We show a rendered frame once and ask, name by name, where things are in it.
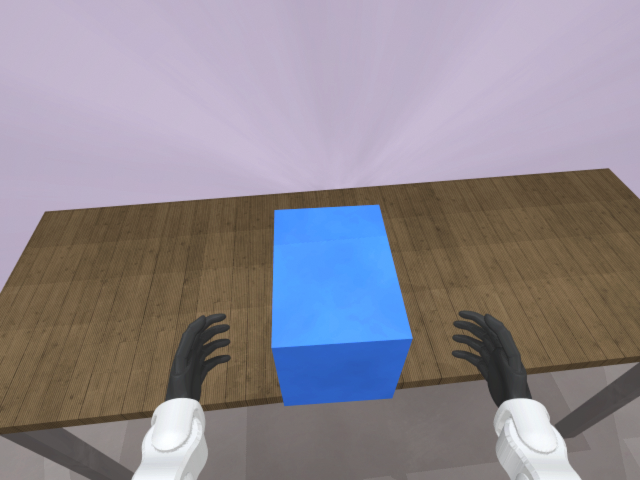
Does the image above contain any robot left forearm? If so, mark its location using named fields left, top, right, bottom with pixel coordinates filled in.
left=131, top=398, right=208, bottom=480

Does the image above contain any left robot hand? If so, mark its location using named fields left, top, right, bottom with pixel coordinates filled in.
left=165, top=313, right=231, bottom=402

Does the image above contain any right robot hand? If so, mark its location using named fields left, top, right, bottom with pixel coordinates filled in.
left=452, top=311, right=532, bottom=408

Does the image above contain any robot right forearm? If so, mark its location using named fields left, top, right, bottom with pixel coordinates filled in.
left=493, top=398, right=581, bottom=480

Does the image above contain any table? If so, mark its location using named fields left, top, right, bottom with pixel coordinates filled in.
left=0, top=168, right=640, bottom=480

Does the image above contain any carton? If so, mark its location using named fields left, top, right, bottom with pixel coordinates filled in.
left=271, top=205, right=413, bottom=406

